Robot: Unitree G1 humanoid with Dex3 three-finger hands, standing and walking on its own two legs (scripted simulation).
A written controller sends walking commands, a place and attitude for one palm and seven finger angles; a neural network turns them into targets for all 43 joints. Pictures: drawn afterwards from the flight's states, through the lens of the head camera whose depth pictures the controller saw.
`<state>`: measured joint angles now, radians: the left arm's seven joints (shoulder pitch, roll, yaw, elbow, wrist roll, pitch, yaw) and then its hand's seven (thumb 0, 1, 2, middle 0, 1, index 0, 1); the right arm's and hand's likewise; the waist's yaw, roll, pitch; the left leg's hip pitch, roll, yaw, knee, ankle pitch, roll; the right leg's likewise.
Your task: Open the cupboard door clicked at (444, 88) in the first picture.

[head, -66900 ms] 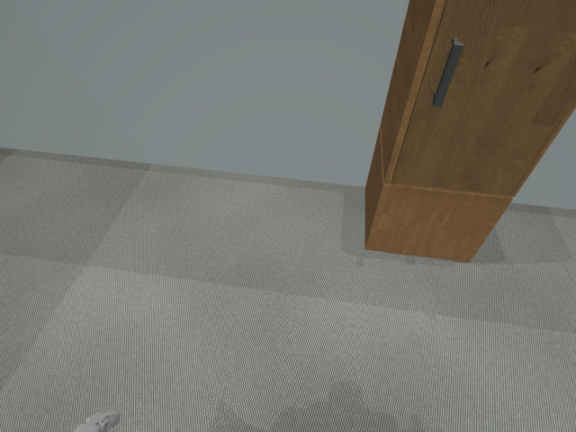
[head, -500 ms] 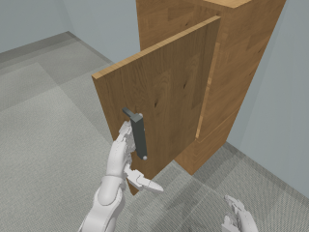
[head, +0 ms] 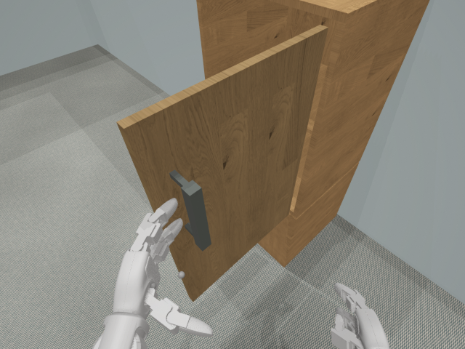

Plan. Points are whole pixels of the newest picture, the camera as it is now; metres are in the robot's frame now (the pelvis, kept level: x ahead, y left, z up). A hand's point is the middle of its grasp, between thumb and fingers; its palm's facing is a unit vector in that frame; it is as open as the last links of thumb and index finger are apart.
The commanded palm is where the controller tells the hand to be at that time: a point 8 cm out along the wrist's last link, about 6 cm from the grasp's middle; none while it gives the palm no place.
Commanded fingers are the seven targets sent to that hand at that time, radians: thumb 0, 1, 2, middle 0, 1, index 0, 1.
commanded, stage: slide the hand sideways off the handle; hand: left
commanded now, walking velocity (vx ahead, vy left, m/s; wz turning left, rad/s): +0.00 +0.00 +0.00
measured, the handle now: (190, 212) +0.31 +0.09 +0.09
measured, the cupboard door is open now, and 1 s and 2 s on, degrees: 91 91 91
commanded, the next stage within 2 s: draw the hand back to the body in 0.38 s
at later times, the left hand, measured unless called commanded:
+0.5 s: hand (149, 296) +0.18 +0.13 +0.09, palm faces -0.02 -1.00 -0.03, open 16.3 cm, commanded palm +0.15 +0.19 +0.09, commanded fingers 0.00 -0.50 0.30 -0.15 -0.30 -0.15 -0.30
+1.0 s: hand (85, 294) +0.17 +0.20 +0.13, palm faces +0.06 -0.99 -0.08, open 16.2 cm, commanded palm +0.13 +0.25 +0.14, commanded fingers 0.00 -0.25 0.41 -0.16 -0.30 -0.16 -0.30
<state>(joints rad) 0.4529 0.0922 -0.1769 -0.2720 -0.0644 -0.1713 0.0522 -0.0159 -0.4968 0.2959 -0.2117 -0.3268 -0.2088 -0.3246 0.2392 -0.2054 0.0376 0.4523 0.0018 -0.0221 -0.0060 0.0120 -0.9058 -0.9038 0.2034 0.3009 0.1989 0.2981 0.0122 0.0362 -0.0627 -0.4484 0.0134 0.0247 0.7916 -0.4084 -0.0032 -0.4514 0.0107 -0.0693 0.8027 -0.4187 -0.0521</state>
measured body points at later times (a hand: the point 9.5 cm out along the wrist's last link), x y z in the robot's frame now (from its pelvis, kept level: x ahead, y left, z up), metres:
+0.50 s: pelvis -0.01 +0.00 -0.01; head +0.01 -0.01 +0.44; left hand +0.18 +0.18 +0.09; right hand +0.18 -0.22 -0.08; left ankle +0.00 +0.12 -0.71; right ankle +0.00 -0.08 -0.71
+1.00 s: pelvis +0.00 +0.02 +0.00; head -0.02 +0.01 +0.45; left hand +0.16 +0.25 +0.13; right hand +0.19 -0.19 -0.06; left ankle +0.00 +0.12 -0.71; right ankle +0.00 -0.08 -0.71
